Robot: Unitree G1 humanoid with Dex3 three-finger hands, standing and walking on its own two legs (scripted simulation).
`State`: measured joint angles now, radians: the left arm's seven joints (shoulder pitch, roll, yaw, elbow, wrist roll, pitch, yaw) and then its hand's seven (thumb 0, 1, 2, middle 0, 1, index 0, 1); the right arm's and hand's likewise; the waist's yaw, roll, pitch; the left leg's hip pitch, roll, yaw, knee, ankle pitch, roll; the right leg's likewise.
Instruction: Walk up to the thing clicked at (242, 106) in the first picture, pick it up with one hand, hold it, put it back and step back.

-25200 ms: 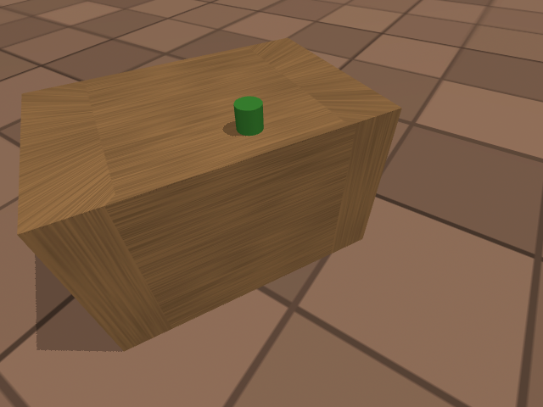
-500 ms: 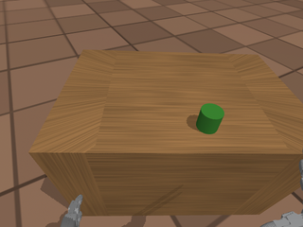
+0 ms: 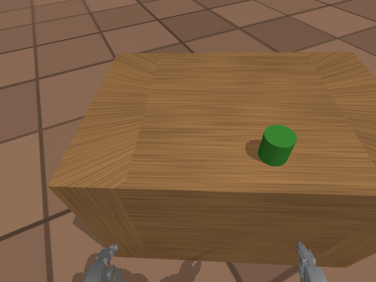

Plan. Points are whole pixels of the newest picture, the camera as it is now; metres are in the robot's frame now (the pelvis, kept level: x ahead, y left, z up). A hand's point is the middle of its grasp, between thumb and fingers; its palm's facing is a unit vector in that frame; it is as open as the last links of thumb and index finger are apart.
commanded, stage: home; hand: right
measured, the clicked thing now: (276, 145) +0.50 -0.22 -0.02
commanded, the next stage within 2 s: none
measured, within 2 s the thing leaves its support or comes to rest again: neither
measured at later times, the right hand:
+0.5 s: hand out of the picture +0.14 -0.22 -0.12, palm faces -0.04 +0.94 -0.34, open 17.4 cm
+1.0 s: hand out of the picture +0.02 -0.26 -0.14, palm faces -0.08 +0.93 -0.35, open 17.5 cm
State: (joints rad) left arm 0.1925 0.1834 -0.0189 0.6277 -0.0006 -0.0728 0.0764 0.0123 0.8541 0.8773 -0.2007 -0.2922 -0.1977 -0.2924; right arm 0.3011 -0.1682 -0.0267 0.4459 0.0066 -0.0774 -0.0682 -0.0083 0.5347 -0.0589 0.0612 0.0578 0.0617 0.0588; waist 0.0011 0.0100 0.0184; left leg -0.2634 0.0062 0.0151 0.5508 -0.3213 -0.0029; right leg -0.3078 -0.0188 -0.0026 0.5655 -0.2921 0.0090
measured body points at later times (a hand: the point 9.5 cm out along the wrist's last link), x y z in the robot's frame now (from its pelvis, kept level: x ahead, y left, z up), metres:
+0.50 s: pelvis +0.00 +0.00 +0.00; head +0.00 +0.00 +0.45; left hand +0.12 +0.27 -0.11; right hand +0.14 -0.27 -0.10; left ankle -0.02 +0.12 -0.73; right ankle +0.00 -0.12 -0.73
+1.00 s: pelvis -0.03 -0.01 +0.01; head -0.03 -0.01 +0.46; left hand +0.01 +0.29 -0.13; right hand +0.02 -0.31 -0.12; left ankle -0.02 +0.12 -0.73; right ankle +0.00 -0.12 -0.73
